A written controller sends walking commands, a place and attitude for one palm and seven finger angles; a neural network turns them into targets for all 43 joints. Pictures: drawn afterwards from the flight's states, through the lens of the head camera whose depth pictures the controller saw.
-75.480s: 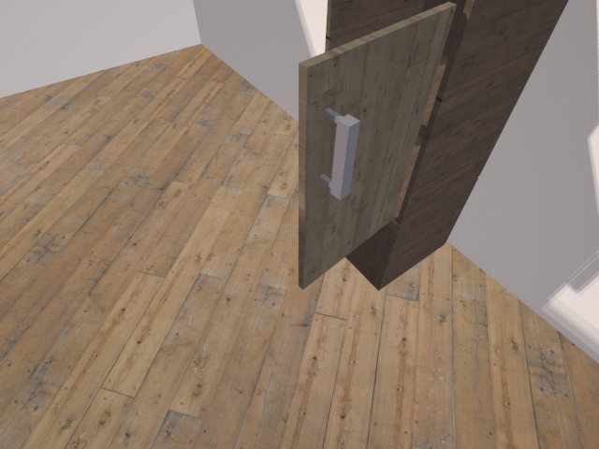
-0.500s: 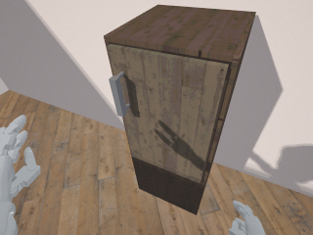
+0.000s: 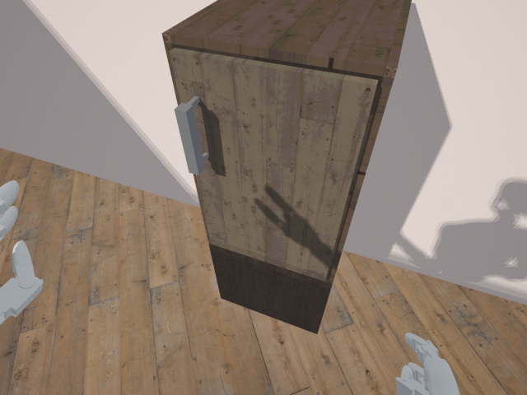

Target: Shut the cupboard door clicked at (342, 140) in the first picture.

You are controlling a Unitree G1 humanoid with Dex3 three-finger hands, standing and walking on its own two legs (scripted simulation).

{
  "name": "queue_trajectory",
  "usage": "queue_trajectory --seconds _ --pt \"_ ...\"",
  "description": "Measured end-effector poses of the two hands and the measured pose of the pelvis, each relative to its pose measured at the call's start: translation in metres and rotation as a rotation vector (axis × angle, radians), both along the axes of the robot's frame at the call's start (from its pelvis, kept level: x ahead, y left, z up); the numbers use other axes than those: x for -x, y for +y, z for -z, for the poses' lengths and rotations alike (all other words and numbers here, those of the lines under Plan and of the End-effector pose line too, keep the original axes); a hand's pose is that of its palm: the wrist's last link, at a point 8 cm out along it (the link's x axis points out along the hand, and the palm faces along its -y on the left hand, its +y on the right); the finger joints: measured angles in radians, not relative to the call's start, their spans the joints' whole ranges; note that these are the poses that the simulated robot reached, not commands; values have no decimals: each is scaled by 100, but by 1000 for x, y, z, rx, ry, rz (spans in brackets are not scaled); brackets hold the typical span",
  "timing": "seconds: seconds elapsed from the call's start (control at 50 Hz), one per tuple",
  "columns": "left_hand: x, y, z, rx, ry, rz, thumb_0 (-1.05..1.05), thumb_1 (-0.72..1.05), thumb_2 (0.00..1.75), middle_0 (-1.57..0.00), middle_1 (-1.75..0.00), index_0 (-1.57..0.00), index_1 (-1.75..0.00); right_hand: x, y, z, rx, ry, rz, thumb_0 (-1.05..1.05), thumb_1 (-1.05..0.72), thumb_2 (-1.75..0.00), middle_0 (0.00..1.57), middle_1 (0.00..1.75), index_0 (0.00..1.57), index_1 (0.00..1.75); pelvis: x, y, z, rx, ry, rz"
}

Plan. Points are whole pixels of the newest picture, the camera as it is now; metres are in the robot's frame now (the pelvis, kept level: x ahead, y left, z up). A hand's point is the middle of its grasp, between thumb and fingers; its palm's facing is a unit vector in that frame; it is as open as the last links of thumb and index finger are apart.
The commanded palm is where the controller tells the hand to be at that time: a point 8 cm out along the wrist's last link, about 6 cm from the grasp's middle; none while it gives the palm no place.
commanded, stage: step back with the hand held close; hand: left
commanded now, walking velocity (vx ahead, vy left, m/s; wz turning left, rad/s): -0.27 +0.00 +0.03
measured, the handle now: (195, 136) +0.58 +0.18 +0.09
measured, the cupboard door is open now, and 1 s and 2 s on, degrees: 0 0 0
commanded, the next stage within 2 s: stop stepping back and stand still in 0.78 s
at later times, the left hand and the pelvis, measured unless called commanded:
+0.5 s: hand out of the picture +0.12 +0.29 +0.16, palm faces +0.50 -0.77 -0.39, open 7.4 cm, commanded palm +0.06 +0.33 +0.18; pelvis -0.06 +0.02 -0.01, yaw +4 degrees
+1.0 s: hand out of the picture +0.01 +0.27 +0.18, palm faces +0.33 -0.82 -0.47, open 7.4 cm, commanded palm -0.03 +0.32 +0.18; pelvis -0.17 +0.02 -0.02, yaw -1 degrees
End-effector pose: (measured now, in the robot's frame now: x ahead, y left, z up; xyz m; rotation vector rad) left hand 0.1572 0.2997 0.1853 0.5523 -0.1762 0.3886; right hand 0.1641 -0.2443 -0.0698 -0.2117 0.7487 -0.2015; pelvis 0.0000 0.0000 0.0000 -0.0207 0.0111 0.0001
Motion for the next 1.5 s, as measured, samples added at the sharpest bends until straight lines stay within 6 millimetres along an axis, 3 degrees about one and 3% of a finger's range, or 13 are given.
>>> queue_trajectory --seconds 0.32,0.5,0.62,0.78,0.86,0.92,1.04,1.12,1.16,1.22,1.32,1.4,1.5 --pt "68 14 5 -21 -111 -74 2 89 90 -21 -30 -21 -31 58 13 17 32 51 -78 1 -90 -89 20 30 21 30 44 3 11 19 -6 -63" --pt "77 30 9 3 -178 -24 2 89 90 -21 -30 -21 -31 71 24 9 77 34 -69 1 -90 -89 20 30 21 30 63 20 14 52 -14 -63" --pt "89 46 -3 -13 -192 -13 2 89 90 -21 -30 -21 -31 77 42 -10 73 -8 -83 1 -90 -89 20 30 21 30 74 26 3 89 21 -57" --pt "104 31 5 24 -185 84 2 89 90 -20 -30 -20 -31 91 54 -13 58 -41 -134 1 -90 -89 20 30 21 30 111 23 6 54 87 21" --pt "114 15 6 27 -180 171 2 89 90 -21 -30 -20 -31 119 48 -6 48 -44 -111 1 -90 -89 20 30 21 30 146 21 11 78 63 14" --pt "139 6 -4 -15 -193 230 2 89 90 -21 -30 -21 -31 151 40 -6 40 -45 -68 1 -90 -89 20 30 21 30 165 18 13 88 31 -7" --pt "195 28 -9 -59 -215 140 1 88 90 -21 -30 -21 -31 221 20 4 102 5 35 1 -90 -89 20 30 21 30 174 28 18 71 -35 57" --pt "187 56 7 91 -317 13 1 88 90 -21 -30 -21 -31 260 17 18 135 50 91 1 -90 -89 20 30 21 30 189 40 25 76 -76 41" --pt "180 60 14 174 -307 -15 1 89 90 -21 -30 -21 -31 277 24 16 113 53 103 1 -90 -89 20 30 21 30 204 41 21 67 -86 28" --pt "188 44 11 186 -231 50 2 89 90 -20 -30 -20 -30 297 39 6 48 22 92 1 -90 -89 20 30 20 30 226 40 9 51 -79 19" --pt "248 16 -14 -26 -159 240 2 89 90 -20 -30 -20 -30 320 53 6 -4 11 55 1 -90 -89 20 30 21 30 255 44 8 0 -43 51" --pt "273 46 -32 -77 -226 144 1 88 90 -22 -30 -21 -31 335 61 6 17 75 44 1 -90 -89 20 30 21 30 264 54 -2 -5 -14 62" --pt "274 94 -17 40 -254 -54 1 88 90 -21 -30 -21 -31 334 67 6 71 28 25 1 -90 -89 20 30 21 30 278 78 2 -5 -21 33"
